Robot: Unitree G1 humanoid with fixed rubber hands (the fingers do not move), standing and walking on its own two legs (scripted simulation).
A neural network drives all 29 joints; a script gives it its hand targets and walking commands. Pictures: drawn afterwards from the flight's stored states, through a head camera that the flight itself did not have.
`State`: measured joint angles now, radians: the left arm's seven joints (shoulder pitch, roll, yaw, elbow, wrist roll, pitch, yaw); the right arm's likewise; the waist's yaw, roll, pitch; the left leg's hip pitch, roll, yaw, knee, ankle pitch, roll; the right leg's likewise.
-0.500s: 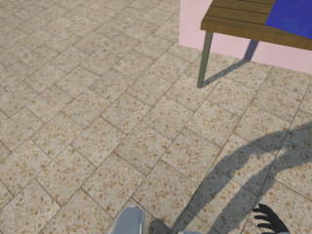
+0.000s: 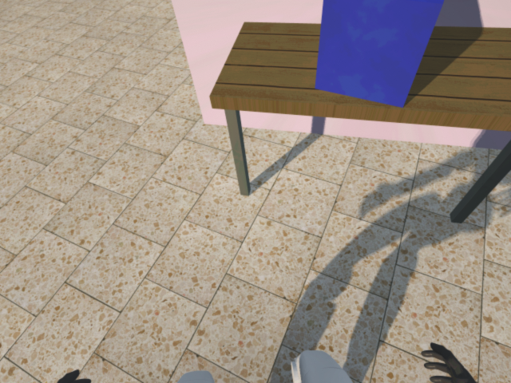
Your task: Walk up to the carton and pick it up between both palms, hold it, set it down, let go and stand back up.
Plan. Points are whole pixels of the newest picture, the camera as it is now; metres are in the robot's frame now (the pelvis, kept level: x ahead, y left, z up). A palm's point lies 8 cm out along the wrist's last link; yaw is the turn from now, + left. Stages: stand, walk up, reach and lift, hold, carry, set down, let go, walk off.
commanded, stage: walk up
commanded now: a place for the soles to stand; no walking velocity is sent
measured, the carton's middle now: (380, 27) +0.99 -0.36 +0.01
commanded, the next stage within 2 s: none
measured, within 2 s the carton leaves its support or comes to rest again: neither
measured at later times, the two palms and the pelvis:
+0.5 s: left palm (164, 241) +0.38 +0.21 -0.08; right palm (500, 274) +0.29 -0.42 -0.09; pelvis +0.24 -0.10 +0.01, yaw -9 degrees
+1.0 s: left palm (234, 197) +0.50 +0.07 -0.11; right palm out of the picture +0.43 -0.53 -0.11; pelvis +0.38 -0.20 +0.00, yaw -14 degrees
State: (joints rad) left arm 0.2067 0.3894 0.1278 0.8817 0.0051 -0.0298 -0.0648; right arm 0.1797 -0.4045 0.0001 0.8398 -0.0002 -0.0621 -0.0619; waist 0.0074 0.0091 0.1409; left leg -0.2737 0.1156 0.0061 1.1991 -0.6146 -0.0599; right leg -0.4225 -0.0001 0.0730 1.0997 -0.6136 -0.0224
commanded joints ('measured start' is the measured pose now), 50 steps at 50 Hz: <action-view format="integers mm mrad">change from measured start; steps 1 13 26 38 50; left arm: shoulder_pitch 196 51 -54 177 117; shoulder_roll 357 149 177 276 233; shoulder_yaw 87 31 31 54 42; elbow -82 -178 -198 -93 -101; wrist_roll -28 -17 -29 -25 -17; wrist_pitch -7 -44 -23 -7 -30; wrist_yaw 69 86 25 103 150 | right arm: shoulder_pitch -123 395 57 51 -102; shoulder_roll -224 -247 -335 -190 -183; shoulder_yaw -86 -151 -131 -79 -78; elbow -69 53 -44 -53 -65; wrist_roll -3 -5 -27 5 -11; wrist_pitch -44 -54 -92 -13 2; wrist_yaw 11 -8 -9 -5 -4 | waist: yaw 90 -249 -65 68 35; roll -244 88 198 -307 -86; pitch -108 -376 12 -198 -293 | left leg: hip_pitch -554 577 47 -502 -414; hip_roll -81 -18 235 -66 -56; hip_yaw -77 -26 -156 -39 -42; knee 192 -534 -656 174 -245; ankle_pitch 108 757 788 104 266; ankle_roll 78 294 258 94 122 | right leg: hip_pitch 600 -127 -247 432 389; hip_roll -189 84 -101 -135 -178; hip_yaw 542 196 111 426 439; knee -648 215 -65 -466 -326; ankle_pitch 1060 940 45 1125 1112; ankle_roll -13 91 10 -69 -115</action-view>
